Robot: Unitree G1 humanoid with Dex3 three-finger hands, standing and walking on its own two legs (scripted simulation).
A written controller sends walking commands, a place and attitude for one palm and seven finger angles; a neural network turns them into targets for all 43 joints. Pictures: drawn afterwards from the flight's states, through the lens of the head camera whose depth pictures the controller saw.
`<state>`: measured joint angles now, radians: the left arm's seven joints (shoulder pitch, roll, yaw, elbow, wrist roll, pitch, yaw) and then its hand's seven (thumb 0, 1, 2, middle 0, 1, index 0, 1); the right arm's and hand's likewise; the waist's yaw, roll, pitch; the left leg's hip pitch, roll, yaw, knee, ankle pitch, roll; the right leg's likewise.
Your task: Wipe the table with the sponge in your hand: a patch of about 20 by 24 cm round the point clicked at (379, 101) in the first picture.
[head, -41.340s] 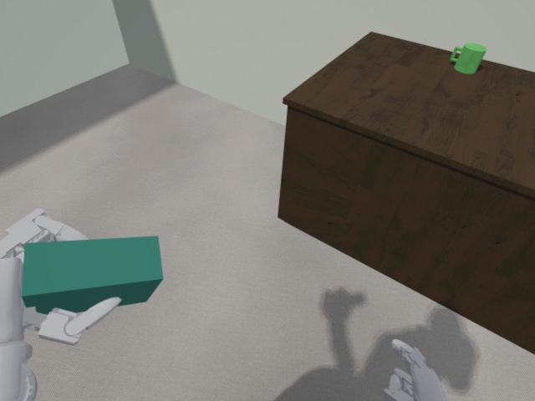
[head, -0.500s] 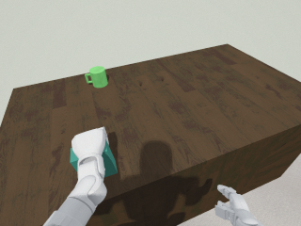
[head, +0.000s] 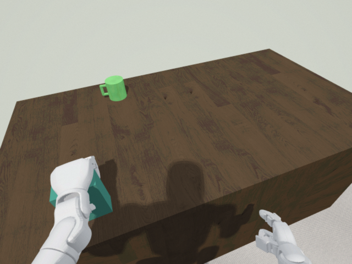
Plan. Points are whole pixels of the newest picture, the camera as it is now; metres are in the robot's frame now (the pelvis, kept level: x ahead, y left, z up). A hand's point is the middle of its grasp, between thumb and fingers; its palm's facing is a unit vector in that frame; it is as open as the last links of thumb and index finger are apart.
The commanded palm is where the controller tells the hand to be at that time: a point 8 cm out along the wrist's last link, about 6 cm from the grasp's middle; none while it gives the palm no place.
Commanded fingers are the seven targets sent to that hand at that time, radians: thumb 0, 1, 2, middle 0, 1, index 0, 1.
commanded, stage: wipe forward along the middle lane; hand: left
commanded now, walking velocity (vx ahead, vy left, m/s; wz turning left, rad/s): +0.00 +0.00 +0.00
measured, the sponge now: (87, 202) +0.26 +0.27 -0.02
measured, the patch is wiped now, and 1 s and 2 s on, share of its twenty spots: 0.95 0.95 0.95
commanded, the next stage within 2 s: slide back across to the first lane in 1.62 s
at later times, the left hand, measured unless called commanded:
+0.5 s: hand (81, 174) +0.31 +0.29 +0.03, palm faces -0.07 -0.03 -1.00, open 9.6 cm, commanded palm +0.29 +0.28 +0.06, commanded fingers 0.00 0.10 1.30 -1.20 -1.60 -1.20 -1.60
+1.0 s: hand (83, 161) +0.35 +0.31 +0.03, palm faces -0.08 +0.00 -1.00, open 9.6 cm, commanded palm +0.34 +0.30 +0.06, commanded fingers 0.00 0.10 1.30 -1.20 -1.60 -1.20 -1.60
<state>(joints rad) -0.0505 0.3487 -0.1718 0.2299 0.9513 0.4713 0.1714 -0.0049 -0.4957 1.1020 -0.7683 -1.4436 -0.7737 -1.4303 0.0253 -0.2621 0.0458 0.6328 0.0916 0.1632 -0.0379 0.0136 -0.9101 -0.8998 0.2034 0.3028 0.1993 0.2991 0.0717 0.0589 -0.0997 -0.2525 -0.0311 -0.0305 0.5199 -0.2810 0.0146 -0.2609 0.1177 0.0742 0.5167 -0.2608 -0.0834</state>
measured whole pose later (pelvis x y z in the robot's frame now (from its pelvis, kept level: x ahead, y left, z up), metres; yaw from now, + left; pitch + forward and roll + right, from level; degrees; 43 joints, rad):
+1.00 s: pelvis -0.03 +0.01 -0.01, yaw +2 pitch +10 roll -1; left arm -0.60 0.41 -0.12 0.87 1.01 0.29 0.21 0.01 -0.54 1.12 -0.82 -1.39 -0.82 -1.38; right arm 0.18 -0.26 0.02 0.67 0.09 0.16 -0.08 0.01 -0.91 -0.90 0.20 0.30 0.20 0.30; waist 0.01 0.05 -0.15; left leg -0.56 -0.05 -0.06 0.66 -0.28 0.03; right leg -0.54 0.10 0.03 0.63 -0.26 -0.06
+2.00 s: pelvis -0.02 +0.04 -0.02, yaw +0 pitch +15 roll -2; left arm -0.78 0.56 0.03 1.11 1.06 0.18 0.24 0.01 -0.53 1.12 -0.80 -1.41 -0.80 -1.41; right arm 0.29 -0.26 0.01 0.70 0.08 0.15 -0.04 0.01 -0.91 -0.90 0.21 0.30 0.20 0.30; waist -0.07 0.04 -0.16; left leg -0.66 -0.04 -0.03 0.71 -0.31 0.06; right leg -0.62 0.11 0.06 0.62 -0.26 -0.03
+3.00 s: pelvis +0.00 +0.06 -0.01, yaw +2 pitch +10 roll -3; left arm -0.46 0.53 -0.02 0.75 1.01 0.21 0.20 0.00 -0.48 1.11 -0.73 -1.48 -0.73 -1.48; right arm 0.19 -0.27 0.00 0.64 0.09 0.18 -0.02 0.01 -0.91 -0.90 0.20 0.30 0.20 0.30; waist 0.01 0.04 -0.14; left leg -0.49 -0.08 -0.05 0.62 -0.30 0.08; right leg -0.44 0.07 0.05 0.54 -0.26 -0.02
